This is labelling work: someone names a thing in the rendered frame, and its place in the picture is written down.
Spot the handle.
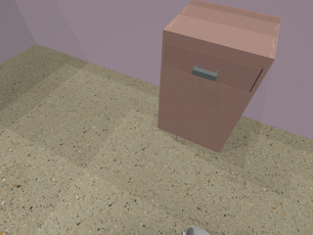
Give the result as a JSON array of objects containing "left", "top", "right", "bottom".
[{"left": 192, "top": 64, "right": 219, "bottom": 81}]

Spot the drawer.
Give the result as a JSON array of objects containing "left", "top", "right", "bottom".
[{"left": 165, "top": 42, "right": 262, "bottom": 93}]

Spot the cabinet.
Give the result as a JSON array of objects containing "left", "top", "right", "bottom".
[{"left": 157, "top": 0, "right": 281, "bottom": 153}]

